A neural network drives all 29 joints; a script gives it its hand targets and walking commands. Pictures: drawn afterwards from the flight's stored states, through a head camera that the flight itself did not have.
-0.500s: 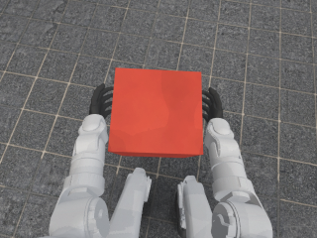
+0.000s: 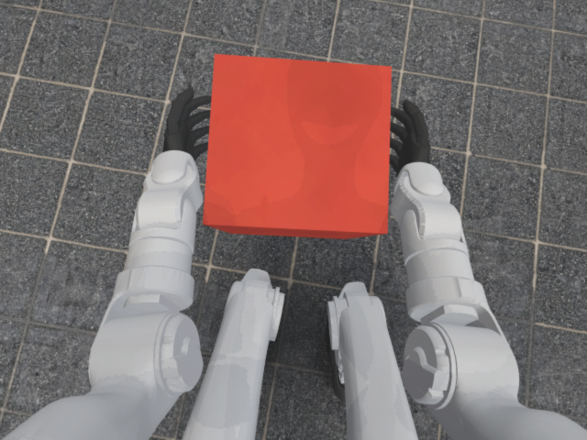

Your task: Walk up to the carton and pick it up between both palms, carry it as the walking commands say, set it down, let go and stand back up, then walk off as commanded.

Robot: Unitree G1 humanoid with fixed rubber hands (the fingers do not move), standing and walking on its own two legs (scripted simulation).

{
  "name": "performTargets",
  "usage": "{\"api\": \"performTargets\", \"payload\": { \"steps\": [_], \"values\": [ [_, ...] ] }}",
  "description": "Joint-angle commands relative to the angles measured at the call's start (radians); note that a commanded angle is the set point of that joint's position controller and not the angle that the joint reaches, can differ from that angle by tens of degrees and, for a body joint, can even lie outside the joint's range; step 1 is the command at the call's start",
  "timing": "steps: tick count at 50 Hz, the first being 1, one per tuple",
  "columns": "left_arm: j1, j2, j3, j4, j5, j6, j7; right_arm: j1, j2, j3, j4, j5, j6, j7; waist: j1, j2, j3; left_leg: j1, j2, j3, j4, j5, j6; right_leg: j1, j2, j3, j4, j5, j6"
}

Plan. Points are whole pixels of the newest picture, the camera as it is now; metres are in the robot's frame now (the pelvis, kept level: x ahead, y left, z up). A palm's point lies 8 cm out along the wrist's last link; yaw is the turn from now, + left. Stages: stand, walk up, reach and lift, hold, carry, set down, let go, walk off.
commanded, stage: set down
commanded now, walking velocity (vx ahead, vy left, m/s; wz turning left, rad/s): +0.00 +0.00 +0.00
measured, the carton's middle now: (294, 167) +0.47 +0.05 -0.15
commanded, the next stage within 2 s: none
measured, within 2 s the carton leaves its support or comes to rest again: rests again in 1.48 s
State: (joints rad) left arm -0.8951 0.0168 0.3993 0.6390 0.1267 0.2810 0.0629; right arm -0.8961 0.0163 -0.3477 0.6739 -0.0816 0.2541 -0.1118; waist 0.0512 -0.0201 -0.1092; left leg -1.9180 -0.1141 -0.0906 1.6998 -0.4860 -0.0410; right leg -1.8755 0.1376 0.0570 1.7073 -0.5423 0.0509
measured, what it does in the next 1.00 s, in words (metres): lowers itself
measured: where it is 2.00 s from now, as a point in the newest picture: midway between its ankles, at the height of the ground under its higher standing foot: (294, 362)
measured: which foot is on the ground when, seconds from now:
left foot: down 0.00-1.00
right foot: down 0.00-1.00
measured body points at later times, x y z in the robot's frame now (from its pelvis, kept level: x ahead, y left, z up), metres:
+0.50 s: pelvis -0.04 +0.00 -0.06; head +0.33 +0.03 +0.19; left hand +0.49 +0.20 -0.21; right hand +0.51 -0.10 -0.21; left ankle +0.11 +0.12 -0.48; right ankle +0.09 -0.12 -0.48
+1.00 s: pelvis -0.04 +0.00 -0.12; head +0.34 +0.04 +0.12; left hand +0.51 +0.21 -0.28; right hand +0.53 -0.10 -0.28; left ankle +0.11 +0.12 -0.48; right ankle +0.09 -0.12 -0.48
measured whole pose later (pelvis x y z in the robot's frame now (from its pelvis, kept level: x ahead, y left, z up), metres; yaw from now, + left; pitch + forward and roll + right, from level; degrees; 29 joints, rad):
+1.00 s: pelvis -0.04 +0.00 -0.12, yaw -1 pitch +29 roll -2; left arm -1.38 0.20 0.37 0.70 0.02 0.31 0.11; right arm -1.40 -0.16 -0.32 0.75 -0.01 0.28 -0.14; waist 0.07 -0.02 0.53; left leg -2.11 -0.14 -0.07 2.10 -0.50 -0.06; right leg -2.06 0.18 0.04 2.11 -0.57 0.10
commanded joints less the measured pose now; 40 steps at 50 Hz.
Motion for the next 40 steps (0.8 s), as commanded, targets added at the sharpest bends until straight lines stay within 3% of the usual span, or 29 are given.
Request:
{"api": "performTargets", "payload": {
  "steps": [1, 10, 15, 21, 25, 27, 29, 31, 34, 38, 40],
  "values": [
    [-0.655, -0.971, -0.600, -0.064, -0.133, -0.019, -0.191, -0.724, 0.968, 0.562, -0.083, 0.102, -0.028, 0.185, 0.026, 0.029, -1.226, 0.763, -0.052, 0.125, -0.173, 0.296, -0.022, 0.498, 0.069, -0.114, -0.166, 0.232, -0.013],
    [-0.748, -0.936, -0.599, -0.065, -0.146, -0.018, -0.186, -0.793, 0.920, 0.538, -0.068, 0.101, -0.023, 0.180, 0.010, 0.040, -1.249, 0.703, -0.048, 0.129, -0.102, 0.276, -0.024, 0.414, 0.069, -0.127, -0.086, 0.210, -0.018],
    [-0.815, -0.908, -0.604, -0.092, -0.161, -0.013, -0.185, -0.864, 0.899, 0.549, -0.101, 0.117, -0.014, 0.177, 0.018, 0.045, -1.354, 0.695, -0.045, 0.143, -0.056, 0.274, -0.020, 0.419, 0.071, -0.133, -0.037, 0.209, -0.018],
    [-0.929, -0.834, -0.652, -0.184, -0.219, 0.005, -0.179, -0.982, 0.841, 0.622, -0.208, 0.179, 0.011, 0.165, 0.027, 0.024, -1.653, 0.762, -0.033, 0.159, 0.018, 0.282, -0.012, 0.548, 0.066, -0.137, 0.033, 0.222, -0.013],
    [-0.983, -0.755, -0.721, -0.304, -0.277, 0.037, -0.160, -1.048, 0.744, 0.689, -0.334, 0.230, 0.049, 0.150, 0.017, 0.019, -1.960, 0.935, -0.032, 0.147, 0.063, 0.353, -0.009, 0.712, 0.062, -0.141, 0.078, 0.295, -0.013],
    [-1.066, -0.701, -0.735, -0.387, -0.306, 0.036, -0.148, -1.135, 0.705, 0.707, -0.439, 0.249, 0.057, 0.131, 0.003, 0.023, -1.965, 1.009, -0.037, 0.142, 0.108, 0.496, -0.014, 0.739, 0.055, -0.142, 0.100, 0.384, -0.001],
    [-1.130, -0.666, -0.753, -0.448, -0.323, 0.050, -0.133, -1.158, 0.713, 0.726, -0.487, 0.278, 0.076, 0.112, 0.009, 0.034, -2.023, 1.033, -0.033, 0.152, 0.112, 0.478, -0.011, 0.764, 0.053, -0.141, 0.113, 0.369, -0.006],
    [-1.187, -0.644, -0.741, -0.429, -0.323, 0.064, -0.117, -1.180, 0.700, 0.702, -0.442, 0.282, 0.092, 0.102, 0.010, 0.056, -1.947, 1.016, -0.025, 0.150, 0.102, 0.404, -0.011, 0.705, 0.045, -0.151, 0.116, 0.292, -0.016],
    [-1.168, -0.655, -0.694, -0.270, -0.299, 0.067, -0.117, -1.194, 0.713, 0.655, -0.309, 0.268, 0.089, 0.108, 0.014, 0.052, -1.693, 0.864, -0.017, 0.148, 0.102, 0.255, -0.001, 0.572, 0.041, -0.144, 0.123, 0.166, -0.027],
    [-1.079, -0.768, -0.597, 0.002, -0.236, 0.045, -0.157, -1.118, 0.775, 0.551, -0.024, 0.205, 0.063, 0.171, 0.014, 0.065, -1.354, 0.656, -0.006, 0.148, 0.109, 0.110, -0.003, 0.358, 0.035, -0.144, 0.139, 0.044, -0.031],
    [-1.048, -0.808, -0.544, 0.055, -0.207, 0.031, -0.188, -1.062, 0.807, 0.499, 0.060, 0.168, 0.049, 0.210, 0.011, 0.059, -1.280, 0.589, -0.003, 0.153, 0.125, 0.119, -0.005, 0.300, 0.035, -0.145, 0.147, 0.053, -0.030]
  ]
}}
